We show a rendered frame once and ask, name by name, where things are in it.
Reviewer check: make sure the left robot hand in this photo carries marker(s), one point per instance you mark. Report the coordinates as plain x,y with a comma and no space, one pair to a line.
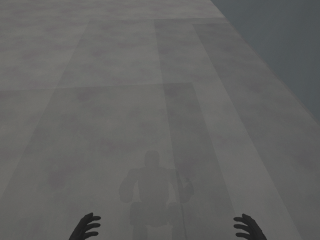
83,226

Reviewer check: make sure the right robot hand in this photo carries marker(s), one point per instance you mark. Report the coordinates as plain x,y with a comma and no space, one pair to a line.
255,233

